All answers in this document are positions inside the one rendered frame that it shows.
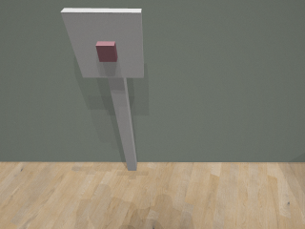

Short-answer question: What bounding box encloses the button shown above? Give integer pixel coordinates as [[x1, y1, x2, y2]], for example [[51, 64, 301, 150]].
[[95, 41, 118, 62]]

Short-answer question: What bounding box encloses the panel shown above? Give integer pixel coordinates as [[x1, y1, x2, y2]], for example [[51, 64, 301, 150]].
[[61, 8, 144, 171]]

